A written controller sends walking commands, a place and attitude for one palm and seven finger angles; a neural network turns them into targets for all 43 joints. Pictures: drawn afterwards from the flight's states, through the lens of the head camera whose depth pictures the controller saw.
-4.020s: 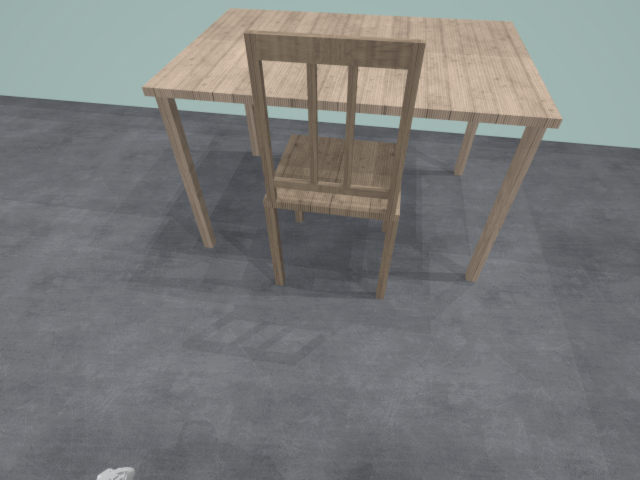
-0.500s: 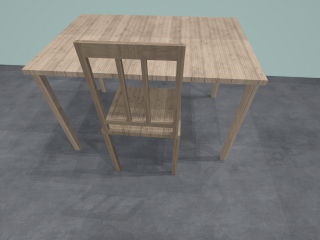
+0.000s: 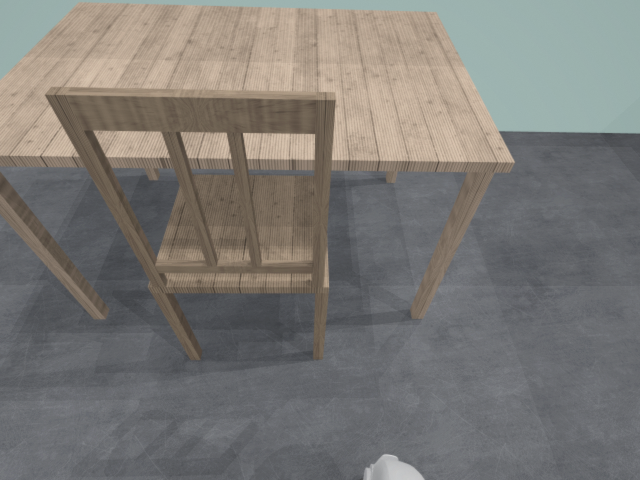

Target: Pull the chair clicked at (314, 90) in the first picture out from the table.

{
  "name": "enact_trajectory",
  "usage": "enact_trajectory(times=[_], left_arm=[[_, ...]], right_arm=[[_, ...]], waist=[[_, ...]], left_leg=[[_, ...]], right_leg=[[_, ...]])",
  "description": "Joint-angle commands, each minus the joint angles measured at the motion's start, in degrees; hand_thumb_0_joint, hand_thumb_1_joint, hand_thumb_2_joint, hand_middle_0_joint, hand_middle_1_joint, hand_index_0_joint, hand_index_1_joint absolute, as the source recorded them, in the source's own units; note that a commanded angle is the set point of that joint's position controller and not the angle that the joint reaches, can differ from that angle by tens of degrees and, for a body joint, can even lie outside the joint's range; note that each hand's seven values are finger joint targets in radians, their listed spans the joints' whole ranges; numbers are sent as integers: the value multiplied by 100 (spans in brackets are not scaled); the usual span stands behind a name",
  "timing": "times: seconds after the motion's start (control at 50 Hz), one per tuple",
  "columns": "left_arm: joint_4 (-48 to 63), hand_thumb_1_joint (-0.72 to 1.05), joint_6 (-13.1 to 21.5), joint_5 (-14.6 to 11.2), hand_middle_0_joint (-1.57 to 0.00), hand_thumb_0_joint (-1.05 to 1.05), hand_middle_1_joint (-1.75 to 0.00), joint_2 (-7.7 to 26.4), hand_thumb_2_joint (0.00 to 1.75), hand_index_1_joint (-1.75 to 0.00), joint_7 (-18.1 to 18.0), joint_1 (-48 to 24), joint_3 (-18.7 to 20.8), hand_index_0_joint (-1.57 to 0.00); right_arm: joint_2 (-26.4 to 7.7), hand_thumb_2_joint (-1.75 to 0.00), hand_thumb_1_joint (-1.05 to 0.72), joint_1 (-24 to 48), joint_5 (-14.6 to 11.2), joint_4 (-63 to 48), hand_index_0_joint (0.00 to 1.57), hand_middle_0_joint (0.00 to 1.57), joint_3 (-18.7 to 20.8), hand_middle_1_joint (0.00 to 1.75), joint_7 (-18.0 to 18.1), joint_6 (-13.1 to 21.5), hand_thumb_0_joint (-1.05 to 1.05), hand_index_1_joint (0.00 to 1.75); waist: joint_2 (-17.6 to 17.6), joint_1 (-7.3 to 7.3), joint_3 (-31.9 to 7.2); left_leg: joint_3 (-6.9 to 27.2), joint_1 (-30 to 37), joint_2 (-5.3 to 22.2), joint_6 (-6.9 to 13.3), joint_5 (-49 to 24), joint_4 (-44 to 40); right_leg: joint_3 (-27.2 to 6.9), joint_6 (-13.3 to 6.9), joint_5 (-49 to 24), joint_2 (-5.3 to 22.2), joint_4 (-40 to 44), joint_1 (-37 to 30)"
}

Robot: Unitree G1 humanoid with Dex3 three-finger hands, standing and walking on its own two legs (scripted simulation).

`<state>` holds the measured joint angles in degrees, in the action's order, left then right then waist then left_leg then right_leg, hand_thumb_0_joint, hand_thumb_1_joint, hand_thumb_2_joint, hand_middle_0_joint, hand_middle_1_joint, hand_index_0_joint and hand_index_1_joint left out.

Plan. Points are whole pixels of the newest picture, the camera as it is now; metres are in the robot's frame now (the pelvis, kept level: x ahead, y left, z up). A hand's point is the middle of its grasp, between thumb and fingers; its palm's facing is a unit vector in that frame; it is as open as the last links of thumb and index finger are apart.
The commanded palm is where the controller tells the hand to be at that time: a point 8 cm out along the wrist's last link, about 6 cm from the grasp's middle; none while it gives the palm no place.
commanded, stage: take the last steps up to it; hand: left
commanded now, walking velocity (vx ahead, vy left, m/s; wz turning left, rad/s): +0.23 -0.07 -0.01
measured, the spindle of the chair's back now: (195, 208) +0.58 +0.26 -0.06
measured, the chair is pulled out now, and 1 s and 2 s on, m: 0.00 0.00 0.00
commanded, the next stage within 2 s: come to a stop and stand still in 0.18 s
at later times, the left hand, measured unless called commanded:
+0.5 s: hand out of the picture +0.15 +0.12 -0.18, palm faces +0.05 -0.99 -0.16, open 7.3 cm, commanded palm none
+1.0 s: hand out of the picture +0.06 +0.10 -0.16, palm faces +0.02 -0.97 -0.22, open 7.4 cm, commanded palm none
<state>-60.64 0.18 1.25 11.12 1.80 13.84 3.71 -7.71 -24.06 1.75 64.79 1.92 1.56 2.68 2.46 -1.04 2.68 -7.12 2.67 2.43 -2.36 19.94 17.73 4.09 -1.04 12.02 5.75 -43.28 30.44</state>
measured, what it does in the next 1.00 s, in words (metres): walks ahead: right foot, then left foot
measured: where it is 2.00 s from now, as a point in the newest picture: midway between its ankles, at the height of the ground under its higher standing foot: outside the picture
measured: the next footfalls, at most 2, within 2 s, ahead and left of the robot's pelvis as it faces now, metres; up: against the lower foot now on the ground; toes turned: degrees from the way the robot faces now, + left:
right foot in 0.06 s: +0.16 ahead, -0.13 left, +0.00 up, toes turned -7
left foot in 0.48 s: +0.23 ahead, +0.06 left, +0.00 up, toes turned +3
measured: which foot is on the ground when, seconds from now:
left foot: down 0.00-0.08, up 0.10-0.46, down 0.48-0.90, up 0.92-1.00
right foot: up 0.00-0.04, down 0.06-0.58, up 0.60-0.82, down 0.84-1.00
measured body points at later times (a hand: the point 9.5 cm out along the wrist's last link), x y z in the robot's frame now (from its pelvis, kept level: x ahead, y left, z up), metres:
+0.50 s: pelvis +0.14 -0.04 +0.00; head +0.14 -0.03 +0.45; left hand +0.15 +0.18 -0.17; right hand +0.20 -0.27 -0.15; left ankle +0.19 +0.06 -0.74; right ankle +0.12 -0.12 -0.73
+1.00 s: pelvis +0.09 -0.08 +0.01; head +0.07 -0.09 +0.46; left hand +0.06 +0.15 -0.14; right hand +0.12 -0.31 -0.15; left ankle +0.14 +0.06 -0.72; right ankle +0.05 -0.17 -0.73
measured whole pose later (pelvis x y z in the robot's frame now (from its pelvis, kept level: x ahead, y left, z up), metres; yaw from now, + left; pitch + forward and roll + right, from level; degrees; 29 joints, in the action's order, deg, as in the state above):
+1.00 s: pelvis +0.09 -0.08 +0.01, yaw -2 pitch -2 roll +1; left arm -64.8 -0.4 1.0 8.6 -1.9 21.3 0.4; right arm -10.6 -13.0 1.2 62.4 2.7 0.5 -2.8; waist -0.7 1.1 -1.3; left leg -1.6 -18.1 1.5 -0.5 15.0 32.7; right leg 2.0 -2.3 16.4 -0.3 -24.3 6.5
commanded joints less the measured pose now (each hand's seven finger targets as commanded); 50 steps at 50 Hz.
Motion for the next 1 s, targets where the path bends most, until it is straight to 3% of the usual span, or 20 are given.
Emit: enact_trajectory(times=[0.0, 0.02, 0.04, 0.06, 0.08, 0.1, 0.14, 0.2, 0.28, 0.4, 0.44, 0.48, 0.5, 0.56, 0.68, 0.76, 0.8, 0.82, 0.86, 0.98], left_arm=[[199, 90, 165, -11, -20, 0, -30, 229, 90, -30, 5, 441, 105, -20], [-55, 90, 236, 16, -20, 0, -30, 436, 90, -30, -26, 1175, 161, -20], [-247, 90, 329, 58, -20, 0, -30, 923, 90, -30, -98, 1826, 283, -20], [-229, 90, 329, -27, -20, 0, -30, 1500, 90, -30, -166, 1992, 370, -20], [-157, 90, 281, -103, -20, 0, -30, 1309, 90, -30, -212, 1755, 320, -20], [-79, 90, 301, -81, -20, 0, -30, 1098, 90, -30, -213, 1214, 270, -20], [142, 90, 327, -84, -20, 0, -30, 619, 90, -30, -256, 433, 80, -20], [177, 90, 409, -40, -20, 0, -30, 331, 90, -30, -300, 266, -47, -20], [126, 90, 399, -21, -20, 0, -30, 201, 90, -30, -343, 327, -103, -20], [28, 90, 216, -47, -20, 0, -30, 476, 90, -30, -431, 364, -113, -20], [-9, 90, 132, -92, -20, 0, -30, 464, 90, -30, -449, 358, -105, -20], [65, 90, 22, -93, -20, 0, -30, 262, 90, -30, -502, 530, -120, -20], [48, 90, -18, -69, -20, 0, -30, 183, 90, -30, -531, 630, -142, -20], [-27, 90, -141, -71, -20, 0, -30, 323, 90, -30, -494, 714, -120, -20], [6, 90, -241, -27, -20, 0, -30, 159, 90, -30, -463, 803, -83, -20], [-22, 90, -186, -6, -20, 0, -30, 66, 90, -30, -440, 993, -150, -20], [-159, 90, -122, 31, -20, 0, -30, 134, 90, -30, -445, 1218, -178, -20], [-152, 90, -71, 52, -20, 0, -30, 361, 90, -30, -445, 1067, -206, -20], [10, 90, -16, -2, -20, 0, -30, 642, 90, -30, -431, 436, -198, -20], [-92, 90, 117, -29, -20, 0, -30, 632, 90, -30, -382, 637, -141, -20]], right_arm=[[-1079, -90, -90, 97, -3, -248, 20, 20, 214, 30, 41, 103, 0, 30], [-995, -90, -90, 67, -26, -214, 20, 20, 203, 30, 16, 100, 0, 30], [-715, -90, -90, -212, -85, -233, 20, 20, 146, 30, -46, 103, 0, 30], [-424, -90, -90, -561, -151, -365, 20, 20, 71, 30, -55, 63, 0, 30], [-588, -90, -90, -132, -144, -421, 20, 20, 113, 30, -25, 39, 0, 30], [-475, -90, -90, 95, -146, -396, 20, 20, 140, 30, -50, 60, 0, 30], [-460, -90, -90, 178, -80, -342, 20, 20, 137, 30, -48, -6, 0, 30], [-232, -90, -90, -71, -33, -209, 20, 20, 95, 30, -55, -159, 0, 30], [-144, -90, -90, 212, -50, -295, 20, 20, 51, 30, -58, -219, 0, 30], [-199, -90, -90, 628, -156, -365, 20, 20, -55, 30, 28, -266, 0, 30], [-420, -90, -90, 567, -150, -367, 20, 20, 1, 30, 53, -280, 0, 30], [-787, -90, -90, 656, -106, -498, 20, 20, 54, 30, 96, -266, 0, 30], [-843, -90, -90, 769, -94, -535, 20, 20, 59, 30, 117, -298, 0, 30], [-881, -90, -90, 1151, -136, -688, 20, 20, 45, 30, 149, -313, 0, 30], [-1105, -90, -90, 1422, -65, -893, 20, 20, 221, 30, 126, -389, 0, 30], [-1061, -90, -90, 1413, -74, -821, 20, 20, 259, 30, 42, -405, 0, 30], [-816, -90, -90, 1373, -117, -754, 20, 20, 224, 30, -14, -450, 0, 30], [-546, -90, -90, 1315, -155, -732, 20, 20, 167, 30, -34, -490, 0, 30], [-456, -90, -90, 1356, -81, -693, 20, 20, 102, 30, -106, -517, 0, 30], [-481, -90, -90, 1077, -70, -406, 20, 20, 35, 30, -121, -364, 0, 30]], waist=[[-745, 354, 309], [-351, 669, -137], [777, 875, -814], [1825, 676, -1405], [967, 737, -1078], [1170, 558, -870], [215, 173, -402], [193, -102, -210], [116, -88, -101], [85, 83, -345], [56, 31, -319], [-684, 172, -130], [-739, 222, -49], [-1528, 343, -51], [-691, 230, -765], [-557, 225, -855], [-174, 249, -537], [476, 104, -331], [961, 23, 341], [157, 197, 804]], left_leg=[[438, -1227, 1253, 954, -2465, 401], [207, -1451, 908, 755, -2457, 1497], [-174, -2386, 358, 516, -1187, 3212], [126, -3135, -211, 417, 1355, 5047], [700, -3363, 1, 547, 1288, 5622], [737, -3468, 165, 561, 814, 5857], [789, -3222, 430, 453, 149, 5616], [609, -2887, 421, 298, -170, 4997], [474, -2773, 390, 163, -246, 3820], [511, -1784, 126, 62, -674, 1496], [677, -1195, 274, 152, -2221, 758], [1193, -1068, 1009, 581, -4582, 788], [1242, -1194, 1109, 717, -4631, 740], [1607, -1554, 1351, 1119, -4456, 66], [1686, -1166, 1595, 1496, -3458, 117], [1515, -1514, 1289, 1146, -1278, -16], [1130, -2012, 596, 582, 288, 184], [809, -2021, 145, 280, 450, 603], [554, -1590, -67, 134, -57, 1385], [642, -2265, -43, 178, -299, 1788]], right_leg=[[308, -193, -135, -354, 927, -1516], [258, -243, -278, -440, 1296, -2537], [-1083, -577, -192, 551, 1689, -3738], [-3141, -1079, -376, 1862, 2642, -4069], [-2966, -1200, -344, 1715, 2828, -3674], [-2588, -1086, -631, 1479, 2818, -3243], [-1451, -975, -1366, 1147, 2752, -2269], [-616, -895, -2326, 878, 2916, -1640], [-511, -1022, -2640, 843, 3034, -1596], [-625, -829, -3737, 804, 2249, -2129], [-552, -486, -2978, 577, 1896, -1909], [-336, -80, -1368, 42, 1656, -1650], [-322, -22, -772, -113, 1611, -1710], [-234, 46, 1171, -279, 687, -1877], [-454, 114, 1804, -410, -545, -1340], [-268, 113, 1134, -392, 837, -1952], [-530, 22, 713, -251, 2414, -2338], [-1373, -198, 1634, 309, 2996, -1875], [-1880, -496, 2873, 877, 3872, -479], [-1613, -548, 1281, 834, 3501, -1330]])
